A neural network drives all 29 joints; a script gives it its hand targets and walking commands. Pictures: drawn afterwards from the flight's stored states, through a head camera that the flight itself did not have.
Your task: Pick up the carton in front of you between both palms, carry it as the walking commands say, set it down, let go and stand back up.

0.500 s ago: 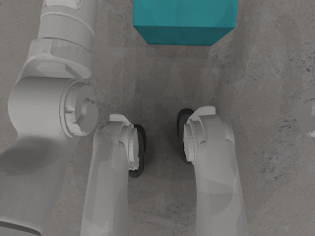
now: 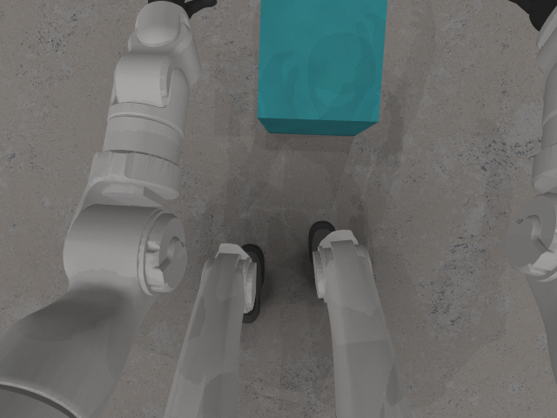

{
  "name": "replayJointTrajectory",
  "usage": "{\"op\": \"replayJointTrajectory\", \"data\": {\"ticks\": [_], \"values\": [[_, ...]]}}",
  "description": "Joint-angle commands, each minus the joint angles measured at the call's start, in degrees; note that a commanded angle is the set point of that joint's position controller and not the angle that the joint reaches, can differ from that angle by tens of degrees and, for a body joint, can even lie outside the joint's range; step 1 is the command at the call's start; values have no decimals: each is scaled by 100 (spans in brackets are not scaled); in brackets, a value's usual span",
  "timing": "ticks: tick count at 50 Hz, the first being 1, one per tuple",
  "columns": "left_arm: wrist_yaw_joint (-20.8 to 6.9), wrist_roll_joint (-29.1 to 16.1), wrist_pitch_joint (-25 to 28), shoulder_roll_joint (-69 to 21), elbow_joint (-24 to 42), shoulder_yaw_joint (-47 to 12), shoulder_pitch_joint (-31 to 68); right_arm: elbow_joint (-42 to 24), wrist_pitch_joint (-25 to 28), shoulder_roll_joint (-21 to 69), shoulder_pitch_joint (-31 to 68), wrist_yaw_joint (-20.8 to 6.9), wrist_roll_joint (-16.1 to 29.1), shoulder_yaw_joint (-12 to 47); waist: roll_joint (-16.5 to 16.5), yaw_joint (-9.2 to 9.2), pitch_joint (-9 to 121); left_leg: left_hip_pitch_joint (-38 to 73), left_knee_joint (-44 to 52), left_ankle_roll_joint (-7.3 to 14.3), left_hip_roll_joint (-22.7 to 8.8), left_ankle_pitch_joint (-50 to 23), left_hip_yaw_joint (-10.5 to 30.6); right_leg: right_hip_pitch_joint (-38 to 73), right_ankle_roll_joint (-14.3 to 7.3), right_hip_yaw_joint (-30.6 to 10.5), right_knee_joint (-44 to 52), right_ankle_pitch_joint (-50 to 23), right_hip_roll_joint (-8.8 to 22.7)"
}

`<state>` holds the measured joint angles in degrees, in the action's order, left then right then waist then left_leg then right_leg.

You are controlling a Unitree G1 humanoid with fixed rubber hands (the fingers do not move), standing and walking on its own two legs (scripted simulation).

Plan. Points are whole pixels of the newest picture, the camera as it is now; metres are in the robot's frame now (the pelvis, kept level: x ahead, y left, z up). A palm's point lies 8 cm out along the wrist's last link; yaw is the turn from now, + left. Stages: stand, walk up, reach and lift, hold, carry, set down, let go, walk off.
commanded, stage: set down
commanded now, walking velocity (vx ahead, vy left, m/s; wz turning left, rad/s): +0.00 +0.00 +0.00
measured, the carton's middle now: (316, 79) +0.57 -0.10 -0.44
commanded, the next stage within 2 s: let go in 0.14 s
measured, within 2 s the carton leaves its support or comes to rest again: neither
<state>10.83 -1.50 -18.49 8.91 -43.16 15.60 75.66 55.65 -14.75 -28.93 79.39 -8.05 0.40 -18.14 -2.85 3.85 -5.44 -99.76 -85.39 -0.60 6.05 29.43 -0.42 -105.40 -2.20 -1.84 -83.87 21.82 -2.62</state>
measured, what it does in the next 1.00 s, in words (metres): rises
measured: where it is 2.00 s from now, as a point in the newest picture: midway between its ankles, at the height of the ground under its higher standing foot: (287, 285)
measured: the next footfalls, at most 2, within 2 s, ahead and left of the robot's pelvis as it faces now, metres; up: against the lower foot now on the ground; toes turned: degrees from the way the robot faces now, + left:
none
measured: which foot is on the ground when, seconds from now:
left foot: down 0.00-1.00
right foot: down 0.00-1.00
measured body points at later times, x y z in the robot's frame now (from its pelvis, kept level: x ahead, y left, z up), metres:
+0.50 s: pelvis +0.04 -0.03 +0.13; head +0.31 -0.07 +0.48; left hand +0.49 +0.10 +0.01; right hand +0.45 -0.32 +0.01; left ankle +0.07 +0.11 -0.53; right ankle +0.11 -0.09 -0.53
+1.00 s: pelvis +0.09 +0.01 +0.20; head +0.19 +0.01 +0.64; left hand +0.34 +0.22 +0.11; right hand +0.29 -0.24 +0.12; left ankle +0.07 +0.11 -0.53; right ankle +0.11 -0.09 -0.53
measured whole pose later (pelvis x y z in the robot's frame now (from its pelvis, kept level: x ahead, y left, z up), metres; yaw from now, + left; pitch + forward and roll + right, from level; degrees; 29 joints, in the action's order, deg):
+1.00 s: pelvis +0.09 +0.01 +0.20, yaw -4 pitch +10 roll +0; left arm -1.4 1.8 -1.0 10.5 -28.9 5.3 -2.9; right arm 27.5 -0.3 -12.2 -4.4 -4.3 1.6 -4.4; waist 0.3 1.5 -0.9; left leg -24.1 -31.7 1.8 3.1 17.9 3.5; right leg -28.1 -1.5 -2.5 -29.5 11.6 -3.5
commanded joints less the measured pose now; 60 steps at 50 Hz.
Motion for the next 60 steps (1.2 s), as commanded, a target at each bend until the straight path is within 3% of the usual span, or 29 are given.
{"op": "replayJointTrajectory", "data": {"ticks": [1,2,3,5,7,8,10,14,17,20,21,22,24,28,30,31,37,38,39,40,41,46,47,48,49,56,57,59,60], "values": [[-164,268,306,586,472,163,822,-677,216,-511,1040,28,-35,-8,917,68,6307,1111,1548,-193,156,-1245,-252,6494,252,-174,1089,-3681,67],[-237,47,350,494,974,-54,953,-1140,289,-690,1193,17,-107,-87,868,222,6882,1341,1605,-222,176,-1271,-274,7052,262,-103,1200,-3646,145],[-267,213,378,885,845,246,1068,-1186,285,-473,1346,71,-24,55,1077,-10,6604,1156,1733,-188,164,-1227,-385,7249,353,-202,1377,-3715,104],[-343,376,336,782,431,236,1079,-749,234,-557,1239,131,-149,-355,673,172,6019,1412,2151,-157,95,-747,-231,6664,316,-243,1779,-2947,121],[-355,172,384,667,513,167,818,-783,291,-411,1079,69,-126,-34,804,88,6327,1475,2340,-219,95,-1043,-246,7422,272,-226,1817,-3181,157],[-382,152,415,700,976,101,807,-1071,329,-453,791,118,-267,-218,655,317,6632,1614,2357,-264,83,-1334,-263,7773,268,-276,1836,-3907,169],[-401,342,383,749,846,281,359,-698,277,-580,422,133,-506,-357,641,55,6458,1902,2680,-298,122,-1321,-344,8083,202,-267,2183,-3620,161],[-476,443,481,25,939,-217,-868,-941,373,-48,-925,62,-651,-137,426,316,6532,2579,3131,-271,-25,-1834,-95,8543,87,-264,2531,-4464,202],[-483,788,598,293,901,13,-1965,-1451,512,66,-1466,167,-630,115,550,-128,5842,2529,3401,-253,10,-1656,-278,8769,102,-485,3087,-4333,281],[-492,912,887,480,1594,44,-2116,-1969,716,302,-2162,234,-646,30,847,138,5964,2591,3786,-122,-2,-1375,-130,9516,220,-606,3181,-4186,301],[-480,868,959,360,1839,-50,-2413,-2149,783,8,-2269,263,-589,25,589,-181,5945,2855,3895,-180,-2,-1426,-216,9632,152,-586,3409,-3906,302],[-532,794,963,254,1514,-318,-2669,-1930,792,262,-2481,269,-350,200,489,74,5311,2996,3996,-153,-130,-1230,-94,9236,174,-621,3636,-3529,291],[-609,738,1041,228,1340,-244,-3284,-2029,869,374,-2953,306,-304,431,806,-75,4906,2894,4143,-130,-101,-1004,-145,9567,199,-759,3859,-3468,341],[-860,672,1259,249,1726,-558,-4191,-2290,1016,711,-4422,282,-240,391,734,171,5205,3966,4357,-67,-159,-1152,-53,10014,272,-699,3933,-3559,349],[-891,647,1359,326,1603,-334,-4764,-2456,1063,1007,-4555,293,-88,691,794,-356,4772,3913,4525,-54,-171,-1303,-21,10290,276,-905,4181,-3673,455],[-892,742,1397,403,1439,-311,-4901,-2404,1142,968,-4952,312,-112,674,783,-140,4552,3879,4547,-61,-202,-1405,6,10225,306,-1041,4289,-3792,513],[-1079,482,1637,409,1541,-614,-6187,-2860,1402,972,-6509,332,-84,726,655,-22,3956,5705,5006,-5,-249,-1929,96,9940,262,-504,4645,-4016,372],[-1127,403,1707,280,1701,-620,-6520,-2904,1368,1110,-6863,337,19,1029,728,-318,4138,5571,5182,31,-269,-1760,162,10685,240,-653,4691,-4089,444],[-1163,367,1694,434,1444,-765,-6826,-3036,1456,1083,-7237,374,-39,985,900,-31,3373,5660,5145,11,-268,-1736,117,10117,319,-630,4847,-3987,462],[-1166,463,1770,473,1816,-671,-6882,-3158,1478,1071,-7266,353,91,975,422,-378,3433,6197,5366,13,-290,-2089,204,10279,280,-498,4870,-3926,381],[-1137,463,1818,523,1689,-759,-6720,-3189,1539,1005,-7100,357,94,932,582,-58,3124,6454,5364,16,-324,-2141,237,9861,337,-331,4888,-3854,299],[-1226,431,1848,682,2113,-762,-7690,-3499,1583,1005,-8120,390,84,1124,106,-375,2399,7448,5805,-74,-383,-2513,229,10129,211,-252,5511,-3017,249],[-1241,229,1867,525,1832,-1090,-7917,-3314,1562,1267,-8461,399,141,1362,388,-106,2306,7723,5993,10,-509,-2545,400,10168,223,-229,5521,-3150,197],[-1240,228,1849,478,2004,-1117,-8232,-3479,1550,1149,-8491,407,162,1386,59,-395,1910,7999,6070,-10,-504,-2559,407,9998,192,-157,5610,-2641,177],[-1240,371,1832,730,2035,-942,-8115,-3254,1554,1040,-8742,428,110,1322,56,-177,1728,8079,6159,-43,-559,-2549,383,10092,176,-141,5791,-2458,111],[-1237,239,1601,813,2153,-1279,-8689,-3452,1214,1261,-9234,378,152,1446,-387,-191,446,8461,6751,-107,-823,-2574,572,10255,239,109,5968,-1790,-72],[-1211,262,1574,904,2304,-1094,-8579,-3678,1170,1017,-8882,334,151,1475,-629,-422,345,8145,7006,-43,-894,-2083,659,10559,292,247,5815,-1489,-153],[-1321,181,1456,830,2559,-1231,-8499,-3654,1068,736,-8852,335,-146,1066,121,-282,251,8358,6940,-4,-814,-1946,519,10686,240,203,5984,-1580,-76],[-1309,155,1439,710,2511,-1276,-8324,-3859,1001,765,-8699,316,-158,1362,65,-381,-5,8078,7022,67,-933,-1480,657,10665,257,254,5775,-1217,-134]]}}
